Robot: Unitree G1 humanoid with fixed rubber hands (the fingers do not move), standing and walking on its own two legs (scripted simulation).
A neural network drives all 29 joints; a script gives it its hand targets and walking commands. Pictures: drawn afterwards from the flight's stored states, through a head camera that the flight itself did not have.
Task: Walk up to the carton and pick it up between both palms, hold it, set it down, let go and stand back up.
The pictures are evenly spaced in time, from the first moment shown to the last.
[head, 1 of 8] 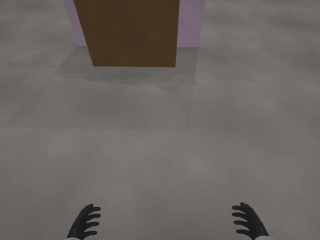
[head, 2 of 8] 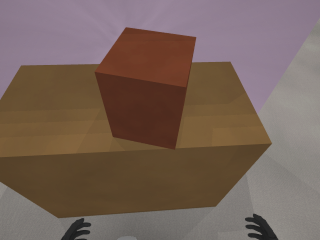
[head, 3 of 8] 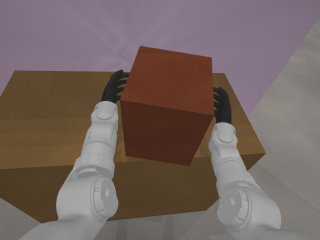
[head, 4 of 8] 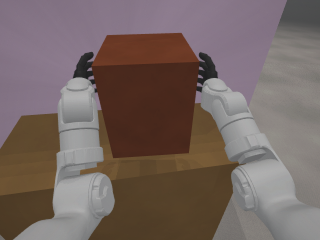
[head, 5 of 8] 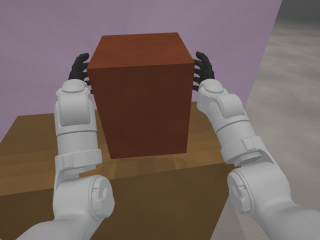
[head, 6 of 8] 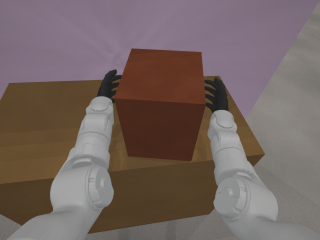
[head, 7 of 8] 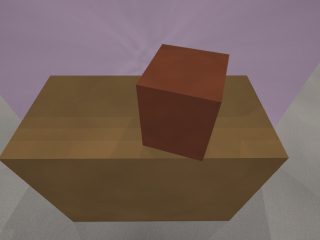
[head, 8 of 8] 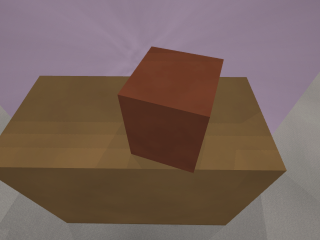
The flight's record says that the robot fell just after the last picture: no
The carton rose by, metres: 0.19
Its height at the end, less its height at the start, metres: +0.00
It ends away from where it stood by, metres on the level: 0.04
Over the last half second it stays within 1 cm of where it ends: yes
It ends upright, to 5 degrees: yes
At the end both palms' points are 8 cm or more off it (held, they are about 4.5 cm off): yes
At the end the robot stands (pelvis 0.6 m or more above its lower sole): yes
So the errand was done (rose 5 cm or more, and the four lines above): yes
